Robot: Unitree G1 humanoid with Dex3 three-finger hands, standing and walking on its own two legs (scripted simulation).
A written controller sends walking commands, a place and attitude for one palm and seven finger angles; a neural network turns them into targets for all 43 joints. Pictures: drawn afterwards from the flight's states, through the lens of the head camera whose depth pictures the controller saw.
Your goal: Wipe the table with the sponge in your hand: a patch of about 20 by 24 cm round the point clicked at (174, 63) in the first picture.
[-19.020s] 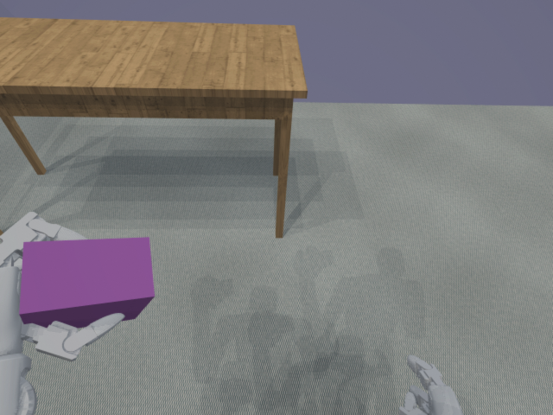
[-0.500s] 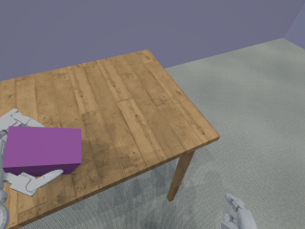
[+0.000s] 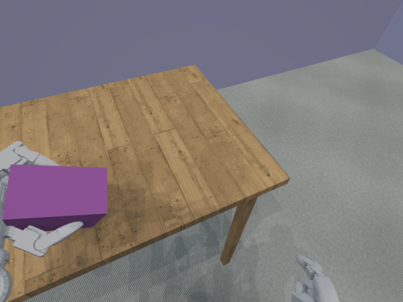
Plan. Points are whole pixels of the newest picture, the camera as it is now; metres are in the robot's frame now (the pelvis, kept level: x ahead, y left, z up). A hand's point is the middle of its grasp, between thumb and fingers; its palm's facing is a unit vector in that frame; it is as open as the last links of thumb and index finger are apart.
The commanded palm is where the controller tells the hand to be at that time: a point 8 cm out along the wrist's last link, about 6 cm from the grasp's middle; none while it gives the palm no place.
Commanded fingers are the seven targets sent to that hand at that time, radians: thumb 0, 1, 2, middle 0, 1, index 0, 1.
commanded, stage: shuffle to correct the standing spot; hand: left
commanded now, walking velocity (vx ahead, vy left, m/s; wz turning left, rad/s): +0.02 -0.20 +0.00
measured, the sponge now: (72, 200) +0.23 +0.21 +0.15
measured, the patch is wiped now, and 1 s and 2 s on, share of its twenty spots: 0.00 0.00 0.00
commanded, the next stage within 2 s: come to a stop and stand still in 1.18 s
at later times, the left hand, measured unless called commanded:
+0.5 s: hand (54, 195) +0.23 +0.23 +0.17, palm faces +0.30 -0.86 -0.42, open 10.4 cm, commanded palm +0.17 +0.27 +0.18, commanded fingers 0.00 0.10 1.30 -1.20 -1.60 -1.20 -1.60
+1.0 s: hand (51, 203) +0.22 +0.23 +0.16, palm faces +0.29 -0.88 -0.39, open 10.4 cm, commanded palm +0.17 +0.28 +0.18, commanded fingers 0.00 0.10 1.30 -1.20 -1.60 -1.20 -1.60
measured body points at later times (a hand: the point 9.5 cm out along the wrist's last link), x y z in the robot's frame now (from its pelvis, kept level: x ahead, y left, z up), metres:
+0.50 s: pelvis +0.01 -0.01 +0.00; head +0.03 +0.00 +0.45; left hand +0.20 +0.27 +0.19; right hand +0.18 -0.24 -0.08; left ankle +0.03 +0.15 -0.73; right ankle -0.01 -0.05 -0.73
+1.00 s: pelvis +0.00 +0.00 +0.00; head +0.02 +0.01 +0.45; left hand +0.20 +0.28 +0.18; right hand +0.16 -0.24 -0.08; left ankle +0.03 +0.15 -0.73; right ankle -0.01 -0.05 -0.73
